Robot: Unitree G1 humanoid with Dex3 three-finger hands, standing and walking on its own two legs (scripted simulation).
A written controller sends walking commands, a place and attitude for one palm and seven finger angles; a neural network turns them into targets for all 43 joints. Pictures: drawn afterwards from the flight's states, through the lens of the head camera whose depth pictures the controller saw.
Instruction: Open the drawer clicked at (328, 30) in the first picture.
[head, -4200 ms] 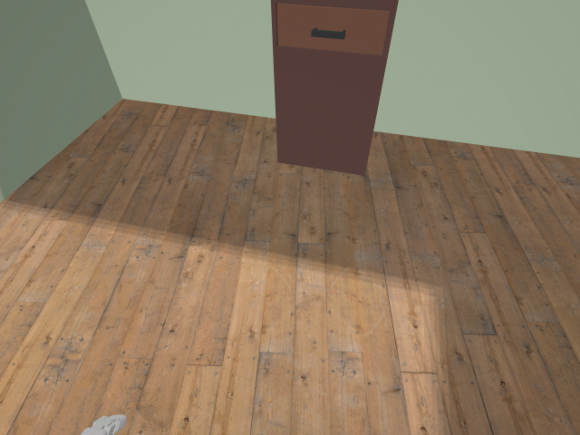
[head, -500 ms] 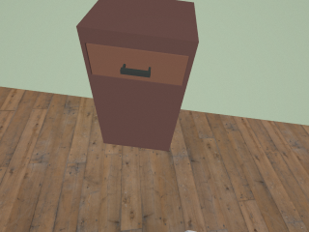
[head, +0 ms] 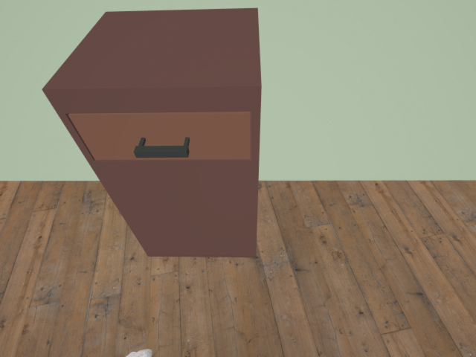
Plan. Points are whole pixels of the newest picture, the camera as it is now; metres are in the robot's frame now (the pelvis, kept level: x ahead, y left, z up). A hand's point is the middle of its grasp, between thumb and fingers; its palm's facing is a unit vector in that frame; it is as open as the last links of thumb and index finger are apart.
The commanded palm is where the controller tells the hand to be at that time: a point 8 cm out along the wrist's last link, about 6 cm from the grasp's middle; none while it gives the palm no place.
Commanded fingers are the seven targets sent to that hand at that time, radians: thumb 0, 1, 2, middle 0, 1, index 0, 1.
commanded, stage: take the last steps up to it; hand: left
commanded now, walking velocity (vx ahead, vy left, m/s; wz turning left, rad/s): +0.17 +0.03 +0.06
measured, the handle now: (163, 146) +0.61 +0.20 -0.04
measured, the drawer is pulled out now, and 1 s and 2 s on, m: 0.00 0.00 0.00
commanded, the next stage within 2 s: come to a stop and stand still in 0.08 s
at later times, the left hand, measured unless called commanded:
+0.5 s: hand out of the picture +0.08 +0.18 -0.17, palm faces +0.06 -0.98 -0.18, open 7.4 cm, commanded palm none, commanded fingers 0.00 0.90 0.90 -0.20 -0.30 -0.20 -0.30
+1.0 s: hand out of the picture +0.08 +0.13 -0.14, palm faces +0.07 -0.96 -0.27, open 7.3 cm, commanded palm none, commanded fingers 0.00 0.90 0.90 -0.20 -0.30 -0.20 -0.30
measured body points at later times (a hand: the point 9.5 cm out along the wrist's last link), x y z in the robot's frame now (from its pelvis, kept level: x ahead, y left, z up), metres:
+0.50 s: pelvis +0.09 +0.01 +0.01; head +0.13 +0.02 +0.45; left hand +0.08 +0.23 -0.16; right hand +0.20 -0.21 -0.14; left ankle +0.14 +0.13 -0.73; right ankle +0.03 -0.10 -0.70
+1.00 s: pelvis +0.06 -0.05 +0.02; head +0.09 -0.09 +0.47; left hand +0.08 +0.18 -0.12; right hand +0.06 -0.31 -0.15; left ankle +0.01 +0.11 -0.67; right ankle +0.05 -0.14 -0.73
